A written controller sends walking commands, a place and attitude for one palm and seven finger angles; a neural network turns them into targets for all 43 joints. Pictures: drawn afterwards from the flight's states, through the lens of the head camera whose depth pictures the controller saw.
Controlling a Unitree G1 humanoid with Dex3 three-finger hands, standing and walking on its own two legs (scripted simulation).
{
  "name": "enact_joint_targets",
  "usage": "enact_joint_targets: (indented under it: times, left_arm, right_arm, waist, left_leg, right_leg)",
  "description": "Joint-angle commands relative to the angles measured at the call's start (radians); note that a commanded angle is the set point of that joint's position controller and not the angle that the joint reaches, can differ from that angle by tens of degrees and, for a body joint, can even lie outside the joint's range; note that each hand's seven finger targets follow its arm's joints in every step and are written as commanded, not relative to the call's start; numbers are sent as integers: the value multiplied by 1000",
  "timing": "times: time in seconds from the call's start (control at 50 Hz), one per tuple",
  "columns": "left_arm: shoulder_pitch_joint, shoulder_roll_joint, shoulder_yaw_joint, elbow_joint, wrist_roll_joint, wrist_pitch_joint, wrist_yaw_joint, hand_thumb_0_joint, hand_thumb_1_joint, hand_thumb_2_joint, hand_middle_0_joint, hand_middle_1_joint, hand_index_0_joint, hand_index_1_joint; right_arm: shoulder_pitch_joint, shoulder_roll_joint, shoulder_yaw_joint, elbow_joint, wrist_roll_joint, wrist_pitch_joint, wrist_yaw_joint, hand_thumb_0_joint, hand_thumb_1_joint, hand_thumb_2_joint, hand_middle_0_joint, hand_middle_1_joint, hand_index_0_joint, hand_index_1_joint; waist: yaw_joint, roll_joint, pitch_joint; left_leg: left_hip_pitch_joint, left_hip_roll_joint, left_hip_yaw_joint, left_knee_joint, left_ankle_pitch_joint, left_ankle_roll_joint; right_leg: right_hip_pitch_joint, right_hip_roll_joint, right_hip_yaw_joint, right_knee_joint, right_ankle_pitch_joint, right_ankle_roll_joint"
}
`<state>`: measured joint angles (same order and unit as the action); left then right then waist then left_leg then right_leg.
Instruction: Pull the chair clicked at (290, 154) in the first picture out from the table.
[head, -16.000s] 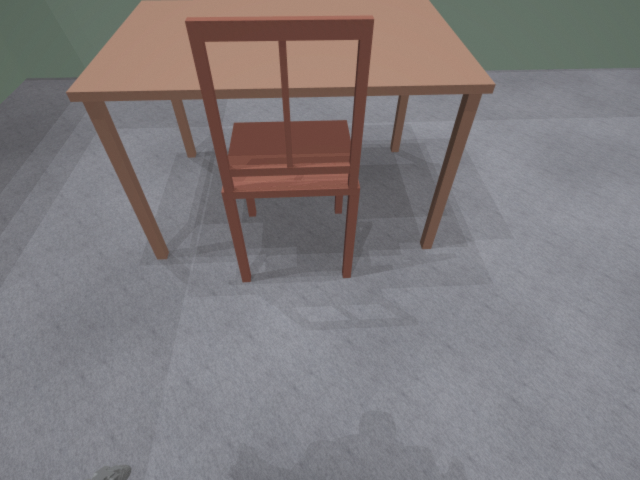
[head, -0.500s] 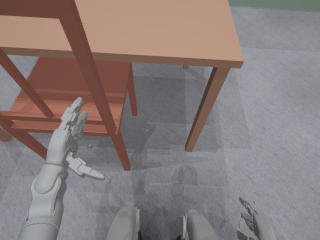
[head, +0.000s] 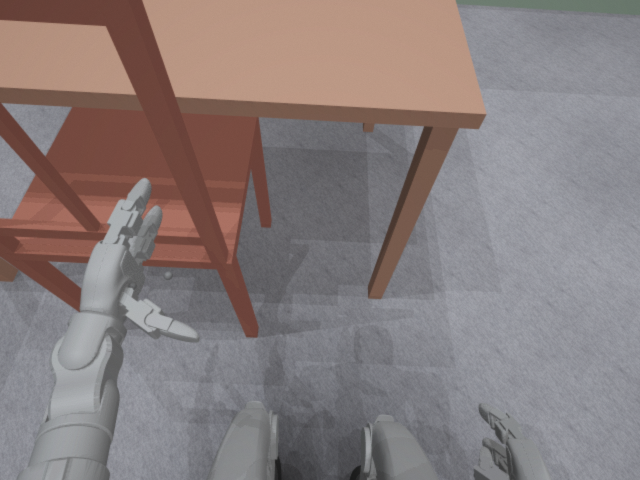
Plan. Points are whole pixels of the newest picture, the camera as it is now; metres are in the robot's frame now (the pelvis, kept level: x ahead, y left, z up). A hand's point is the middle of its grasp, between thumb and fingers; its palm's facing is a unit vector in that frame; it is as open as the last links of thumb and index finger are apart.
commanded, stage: aim the fingers beside a spindle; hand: left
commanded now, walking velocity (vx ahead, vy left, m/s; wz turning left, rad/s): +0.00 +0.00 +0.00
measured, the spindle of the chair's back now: (28, 151) +0.49 +0.39 +0.08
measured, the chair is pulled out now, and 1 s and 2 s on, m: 0.00 0.00 0.00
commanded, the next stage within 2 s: push the fingers through the gap in 0.40 s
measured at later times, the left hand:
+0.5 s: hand (179, 282) +0.34 +0.18 +0.03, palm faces -0.10 -0.99 -0.04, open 17.0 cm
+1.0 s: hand (190, 242) +0.39 +0.18 +0.03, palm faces -0.06 -1.00 -0.06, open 17.0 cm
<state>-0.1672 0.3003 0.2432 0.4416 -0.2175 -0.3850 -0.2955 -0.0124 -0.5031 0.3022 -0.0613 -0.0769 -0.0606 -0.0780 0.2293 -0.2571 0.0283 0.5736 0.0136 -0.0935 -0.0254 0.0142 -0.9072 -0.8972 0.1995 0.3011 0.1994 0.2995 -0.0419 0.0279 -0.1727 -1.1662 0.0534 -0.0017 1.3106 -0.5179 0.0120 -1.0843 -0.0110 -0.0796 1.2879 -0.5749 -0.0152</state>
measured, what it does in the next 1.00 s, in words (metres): stands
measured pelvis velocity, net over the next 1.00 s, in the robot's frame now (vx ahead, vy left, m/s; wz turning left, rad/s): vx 0.00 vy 0.00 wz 0.00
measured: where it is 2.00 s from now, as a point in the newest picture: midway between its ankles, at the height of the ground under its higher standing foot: outside the picture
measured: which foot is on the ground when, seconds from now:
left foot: down 0.00-1.00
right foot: down 0.00-1.00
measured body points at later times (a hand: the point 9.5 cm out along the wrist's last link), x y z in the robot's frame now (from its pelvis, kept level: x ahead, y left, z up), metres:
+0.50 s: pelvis +0.00 +0.01 +0.00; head +0.10 +0.03 +0.44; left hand +0.34 +0.24 +0.03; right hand +0.16 -0.23 -0.09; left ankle +0.05 +0.11 -0.61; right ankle +0.02 -0.12 -0.61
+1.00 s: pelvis +0.00 +0.00 +0.00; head +0.12 +0.01 +0.43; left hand +0.39 +0.23 +0.04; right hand +0.13 -0.26 -0.11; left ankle +0.05 +0.11 -0.61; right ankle +0.02 -0.12 -0.61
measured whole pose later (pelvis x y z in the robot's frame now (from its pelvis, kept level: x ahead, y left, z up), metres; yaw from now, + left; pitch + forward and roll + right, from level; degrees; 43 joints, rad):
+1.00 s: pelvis +0.00 +0.00 +0.00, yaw +0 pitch +23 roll -3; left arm -0.33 0.30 0.24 0.56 -0.18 -0.39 -0.25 -0.01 -0.50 0.30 -0.06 -0.08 -0.06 -0.08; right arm 0.24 -0.26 0.02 0.59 0.01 -0.07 -0.02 0.01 -0.91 -0.90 0.20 0.30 0.20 0.30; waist -0.07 0.03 -0.17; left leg -1.20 0.05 0.00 1.32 -0.52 0.01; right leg -1.12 -0.01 -0.08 1.29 -0.58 -0.02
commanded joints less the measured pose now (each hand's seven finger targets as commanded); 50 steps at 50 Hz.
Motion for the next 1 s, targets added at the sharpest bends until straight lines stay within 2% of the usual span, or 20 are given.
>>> enact_joint_targets:
  times: [0.0, 0.06, 0.1, 0.16, 0.18, 0.22, 0.28, 0.32, 0.38, 0.4, 0.5, 0.54, 0.56, 0.6, 0.62, 0.7, 0.78, 0.9, 0.96, 0.98]
  left_arm:
    - [-180, 138, 43, -157, -32, -56, -34, 0, -500, 300, -60, -80, -60, -80]
    - [-161, 149, 48, -223, -42, -66, -45, 0, -500, 300, -60, -80, -60, -80]
    - [-172, 151, 36, -273, -36, -76, -37, 0, -500, 300, -60, -80, -60, -80]
    - [-196, 160, 46, -286, -30, -81, -7, 0, -500, 300, -60, -80, -60, -80]
    - [-200, 195, 82, -277, -27, -85, 7, 0, -500, 300, -60, -80, -60, -80]
    - [-190, 150, 45, -262, -16, -83, 19, 0, -500, 300, -60, -80, -60, -80]
    - [-165, 128, 20, -258, -8, -71, 23, 0, -500, 300, -60, -80, -60, -80]
    - [-160, 87, -23, -242, -7, -55, 16, 0, -500, 300, -60, -80, -60, -80]
    - [-141, 97, -15, -215, -7, -38, 11, 0, -500, 300, -60, -80, -60, -80]
    - [-159, 84, -32, -218, -3, -39, 10, 0, -500, 300, -60, -80, -60, -80]
    - [-243, 134, 15, -258, 12, -69, 55, 0, -500, 300, -60, -80, -60, -80]
    - [-309, 123, 2, -255, 16, -82, 70, 0, -500, 300, -60, -80, -60, -80]
    - [-314, 154, 32, -246, 20, -89, 77, 0, -500, 300, -60, -80, -60, -80]
    - [-317, 143, 16, -237, 30, -95, 79, 0, -500, 300, -60, -80, -60, -80]
    - [-323, 117, -10, -231, 29, -91, 75, 0, -500, 300, -60, -80, -60, -80]
    - [-308, 144, 22, -117, 24, -47, 53, 0, -500, 300, -60, -80, -60, -80]
    - [-381, 162, 39, -67, 16, -22, 35, 0, -500, 300, -60, -80, -60, -80]
    - [-447, 189, 62, -124, 17, -79, 46, 0, -500, 300, -60, -80, -60, -80]
    - [-431, 161, 34, -89, 25, -83, 44, 0, -500, 300, -60, -80, -60, -80]
    - [-440, 167, 36, -67, 29, -79, 46, 0, -500, 300, -60, -80, -60, -80]
  right_arm:
    - [11, -152, -66, -120, 3, -51, -16, 0, -900, -900, 200, 300, 200, 300]
    - [7, -152, -71, -127, 3, -56, -13, 0, -900, -900, 200, 300, 200, 300]
    - [8, -152, -70, -130, 1, -60, -11, 0, -900, -900, 200, 300, 200, 300]
    - [2, -150, -68, -124, -3, -60, -11, 0, -900, -900, 200, 300, 200, 300]
    - [6, -154, -70, -117, -4, -60, -15, 0, -900, -900, 200, 300, 200, 300]
    - [-3, -148, -67, -125, -4, -58, -12, 0, -900, -900, 200, 300, 200, 300]
    - [0, -152, -69, -130, -3, -58, -10, 0, -900, -900, 200, 300, 200, 300]
    - [-1, -151, -68, -131, -1, -55, -7, 0, -900, -900, 200, 300, 200, 300]
    - [6, -155, -70, -136, 0, -50, -9, 0, -900, -900, 200, 300, 200, 300]
    - [1, -152, -67, -136, 1, -49, -7, 0, -900, -900, 200, 300, 200, 300]
    - [-3, -153, -66, -133, -7, -45, -9, 0, -900, -900, 200, 300, 200, 300]
    - [-2, -147, -63, -122, -10, -45, -11, 0, -900, -900, 200, 300, 200, 300]
    - [2, -150, -63, -117, -12, -46, -13, 0, -900, -900, 200, 300, 200, 300]
    - [5, -146, -62, -115, -13, -46, -12, 0, -900, -900, 200, 300, 200, 300]
    - [4, -146, -62, -113, -13, -46, -10, 0, -900, -900, 200, 300, 200, 300]
    - [20, -154, -62, -105, -7, -30, -11, 0, -900, -900, 200, 300, 200, 300]
    - [29, -153, -60, -103, -2, -19, -13, 0, -900, -900, 200, 300, 200, 300]
    - [46, -148, -66, -93, -9, -21, -9, 0, -900, -900, 200, 300, 200, 300]
    - [56, -148, -69, -81, -8, -17, -2, 0, -900, -900, 200, 300, 200, 300]
    - [64, -152, -70, -77, -9, -15, -2, 0, -900, -900, 200, 300, 200, 300]
  waist:
    - [-15, 0, -340]
    - [1, 45, -384]
    - [-1, 76, -408]
    - [-9, 65, -379]
    - [-8, 46, -368]
    - [-10, 60, -346]
    - [-7, 81, -360]
    - [-16, 60, -354]
    - [-15, 16, -348]
    - [-17, 26, -345]
    - [-10, 56, -362]
    - [-28, 42, -361]
    - [-18, 48, -376]
    - [-14, 83, -407]
    - [-23, 88, -404]
    - [-22, 17, -390]
    - [-31, 8, -372]
    - [-22, 64, -474]
    - [-33, 72, -448]
    - [-40, 51, -442]
  left_leg:
    - [280, -40, -34, -158, 172, 21]
    - [336, -38, -37, -165, 224, 17]
    - [381, -34, -50, -170, 256, 13]
    - [372, -32, -57, -175, 223, 12]
    - [363, -31, -63, -173, 222, 12]
    - [368, -33, -64, -185, 196, 9]
    - [404, -29, -78, -198, 212, 3]
    - [402, -29, -75, -199, 200, 4]
    - [367, -31, -72, -193, 196, 8]
    - [360, -33, -69, -190, 187, 8]
    - [388, -31, -84, -191, 187, 2]
    - [380, -32, -79, -178, 175, 6]
    - [379, -32, -80, -175, 192, 3]
    - [407, -31, -79, -168, 224, 0]
    - [414, -31, -78, -170, 218, -1]
    - [344, -34, -62, -164, 206, 6]
    - [291, -39, -47, -153, 200, 13]
    - [373, -33, -48, -142, 299, 8]
    - [384, -32, -48, -146, 309, 5]
    - [369, -30, -53, -141, 309, 8]
  right_leg:
    - [142, 31, 57, -212, 195, -15]
    - [154, 28, 54, -205, 237, -18]
    - [130, 29, 44, -190, 248, -20]
    - [112, 31, 40, -195, 211, -18]
    - [103, 35, 37, -189, 206, -21]
    - [83, 34, 33, -192, 181, -20]
    - [71, 34, 23, -185, 184, -24]
    - [72, 31, 23, -197, 182, -19]
    - [91, 32, 24, -196, 184, -20]
    - [84, 30, 25, -195, 180, -18]
    - [51, 30, 23, -177, 169, -22]
    - [48, 29, 27, -182, 165, -18]
    - [56, 30, 28, -175, 175, -21]
    - [49, 31, 30, -167, 191, -24]
    - [42, 29, 29, -171, 188, -21]
    - [91, 32, 37, -189, 200, -19]
    - [118, 32, 49, -195, 215, -17]
    - [130, 32, 53, -173, 295, -18]
    - [113, 32, 49, -178, 299, -17]
    - [105, 34, 48, -173, 297, -18]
